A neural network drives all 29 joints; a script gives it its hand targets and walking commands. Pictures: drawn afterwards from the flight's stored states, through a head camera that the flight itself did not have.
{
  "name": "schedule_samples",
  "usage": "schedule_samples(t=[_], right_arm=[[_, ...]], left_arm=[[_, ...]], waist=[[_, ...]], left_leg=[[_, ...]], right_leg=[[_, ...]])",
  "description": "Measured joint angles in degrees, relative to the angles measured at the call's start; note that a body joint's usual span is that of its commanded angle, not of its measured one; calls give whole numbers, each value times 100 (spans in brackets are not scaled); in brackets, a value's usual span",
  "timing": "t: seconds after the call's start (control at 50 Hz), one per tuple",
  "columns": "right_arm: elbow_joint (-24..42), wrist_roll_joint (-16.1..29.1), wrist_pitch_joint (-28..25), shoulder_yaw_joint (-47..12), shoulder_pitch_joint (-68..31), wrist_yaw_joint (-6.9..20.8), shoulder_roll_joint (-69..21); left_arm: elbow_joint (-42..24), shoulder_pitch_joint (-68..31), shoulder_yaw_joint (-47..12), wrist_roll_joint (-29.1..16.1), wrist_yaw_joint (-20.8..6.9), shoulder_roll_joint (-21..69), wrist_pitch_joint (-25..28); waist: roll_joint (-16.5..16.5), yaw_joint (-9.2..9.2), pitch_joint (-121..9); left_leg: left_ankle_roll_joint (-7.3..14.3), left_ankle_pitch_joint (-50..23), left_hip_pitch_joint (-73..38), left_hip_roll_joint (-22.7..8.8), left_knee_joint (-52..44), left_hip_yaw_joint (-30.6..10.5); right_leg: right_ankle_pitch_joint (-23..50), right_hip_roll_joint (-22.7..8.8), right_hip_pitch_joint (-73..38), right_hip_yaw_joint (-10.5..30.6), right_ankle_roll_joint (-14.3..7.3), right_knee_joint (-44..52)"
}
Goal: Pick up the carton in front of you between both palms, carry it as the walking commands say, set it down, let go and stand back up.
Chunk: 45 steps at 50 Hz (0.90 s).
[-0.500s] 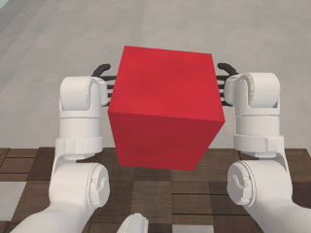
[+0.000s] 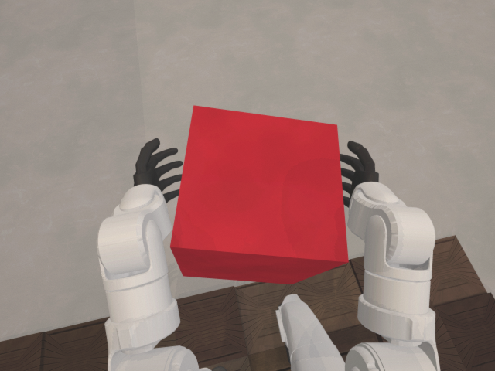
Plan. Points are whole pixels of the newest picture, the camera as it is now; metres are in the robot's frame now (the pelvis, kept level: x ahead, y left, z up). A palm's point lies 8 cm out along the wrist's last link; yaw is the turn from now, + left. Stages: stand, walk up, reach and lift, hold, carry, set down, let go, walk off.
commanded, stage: carry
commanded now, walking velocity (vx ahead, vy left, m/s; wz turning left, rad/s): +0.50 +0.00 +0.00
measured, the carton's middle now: (250, 209) +0.37 -0.04 -0.02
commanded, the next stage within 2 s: none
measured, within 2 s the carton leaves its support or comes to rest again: neither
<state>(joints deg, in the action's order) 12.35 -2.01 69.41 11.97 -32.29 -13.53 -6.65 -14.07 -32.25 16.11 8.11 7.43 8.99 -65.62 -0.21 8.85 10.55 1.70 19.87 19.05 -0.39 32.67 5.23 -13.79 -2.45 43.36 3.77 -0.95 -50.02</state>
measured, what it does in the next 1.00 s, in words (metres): goes down: right foot, then left foot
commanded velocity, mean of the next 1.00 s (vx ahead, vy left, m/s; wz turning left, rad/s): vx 0.50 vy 0.00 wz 0.00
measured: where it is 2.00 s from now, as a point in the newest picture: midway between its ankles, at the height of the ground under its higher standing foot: (211, 120)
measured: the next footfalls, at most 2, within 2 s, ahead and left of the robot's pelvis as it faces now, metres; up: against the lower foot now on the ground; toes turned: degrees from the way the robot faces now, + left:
right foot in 0.08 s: +0.26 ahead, -0.13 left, -0.02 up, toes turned -3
left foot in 0.64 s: +0.58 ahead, +0.04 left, -0.05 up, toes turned +6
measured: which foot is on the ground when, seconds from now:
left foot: down 0.00-0.08, up 0.10-0.62, down 0.64-1.00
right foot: up 0.00-0.06, down 0.08-0.66, up 0.68-1.00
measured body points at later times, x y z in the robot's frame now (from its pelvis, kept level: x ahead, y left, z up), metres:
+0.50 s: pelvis +0.30 -0.06 -0.01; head +0.33 -0.07 +0.44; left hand +0.66 +0.11 +0.11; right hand +0.69 -0.18 +0.10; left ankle +0.42 +0.07 -0.69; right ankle +0.22 -0.13 -0.75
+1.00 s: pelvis +0.58 +0.00 -0.04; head +0.65 +0.02 +0.41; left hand +0.96 +0.14 +0.03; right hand +0.95 -0.16 +0.04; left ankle +0.54 +0.04 -0.77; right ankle +0.71 -0.15 -0.70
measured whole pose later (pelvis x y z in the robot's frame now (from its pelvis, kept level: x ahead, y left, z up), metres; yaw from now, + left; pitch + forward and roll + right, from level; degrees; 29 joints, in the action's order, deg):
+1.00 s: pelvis +0.58 +0.00 -0.04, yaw +1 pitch +5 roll -2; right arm -4.6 -1.7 67.8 12.6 -35.5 -13.2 -3.6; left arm 1.4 -33.5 11.7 5.8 9.0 3.7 -65.9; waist -0.6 3.0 3.1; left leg 6.8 17.7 14.7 2.8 27.2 6.2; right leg -12.5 -3.6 44.1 -1.9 -0.5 -55.1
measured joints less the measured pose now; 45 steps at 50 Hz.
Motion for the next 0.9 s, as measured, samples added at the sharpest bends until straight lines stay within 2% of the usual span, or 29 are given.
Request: schedule_samples(t=[0.04,0.08,0.12,0.16,0.22,0.28,0.38,0.48,0.56,0.64,0.68,0.7,0.72,0.76,0.82,0.9], right_arm=[[-94,130,-13,-22,-92,-38,82],[-351,206,-31,-25,-283,-47,208],[-869,188,-134,-69,-688,77,457],[-1442,91,-198,-67,-940,250,639],[-2095,-105,-19,-81,-1008,389,677],[-2349,-247,197,-143,-902,416,605],[-2071,-304,324,-164,-749,342,483],[-1693,-332,296,-43,-733,301,450],[-1765,-422,304,101,-707,383,483],[-2207,-509,281,149,-733,481,501],[-2493,-564,146,133,-768,499,458],[-2632,-583,61,111,-780,491,430],[-2726,-585,15,83,-753,477,414],[-2731,-485,21,44,-597,409,415],[-2493,-208,67,22,-382,221,433],[-2114,-9,-17,56,-297,56,387]], left_arm=[[-55,56,-39,60,-1,4,37],[106,-37,-89,131,-1,-62,58],[458,-263,-136,201,17,-175,166],[964,-460,-214,139,-1,-300,156],[1521,-421,-243,83,46,-366,-64],[1734,-244,-229,-37,66,-412,-280],[1618,-174,-236,-282,163,-501,-382],[1627,-417,-306,-391,182,-577,-263],[1958,-557,-424,-367,188,-575,-196],[2342,-576,-519,-344,188,-636,-251],[2569,-616,-553,-366,171,-749,-219],[2674,-617,-539,-370,137,-799,-177],[2747,-584,-537,-379,119,-824,-156],[2788,-491,-573,-367,118,-806,-178],[2606,-362,-615,-322,130,-736,-232],[2164,-236,-554,-277,149,-634,-150]], waist=[[-55,-17,-218],[-104,-141,-526],[140,-358,-703],[180,-552,-827],[80,-791,-1058],[7,-958,-1145],[-51,-1156,-1096],[43,-1287,-1167],[154,-1366,-1382],[165,-1309,-1572],[-5,-1162,-1597],[-65,-1080,-1545],[-59,-995,-1487],[-22,-854,-1341],[-11,-720,-1066],[-22,-618,-799]], left_leg=[[-141,426,-268,-65,237,-26],[-190,980,-424,-119,875,-70],[-70,1376,-180,-263,2115,-372],[-3,1312,286,-124,3389,-651],[-37,791,950,-35,4133,-564],[-101,472,1423,-67,3743,-409],[-95,153,1874,-83,2472,-237],[-3,-1141,2131,-143,1721,-236],[81,-2134,1779,-148,273,-162],[264,-2453,969,-47,-764,133],[345,-1375,868,65,-339,202],[408,-1095,933,101,-26,234],[468,-980,928,111,128,240],[512,-883,786,137,153,224],[538,-748,461,200,-73,214],[563,-568,72,267,-333,184]], right_leg=[[958,8,-361,-181,-21,1197],[1629,25,-949,-514,-80,2046],[793,222,-1043,-719,-177,1567],[299,292,-1074,-778,-293,1122],[101,287,-1454,-798,-369,1303],[68,270,-2001,-821,-382,1847],[-27,238,-2751,-809,-391,2510],[-473,359,-3267,-798,-340,2576],[-1004,491,-3762,-781,-253,2505],[-1808,521,-4177,-720,-91,1844],[-2032,397,-3771,-625,-10,440],[-1965,405,-3401,-482,19,-385],[-1850,434,-3019,-410,22,-1067],[-1498,383,-2296,-415,10,-1806],[-1011,164,-1357,-446,33,-1833],[-588,-58,-438,-462,73,-1322]])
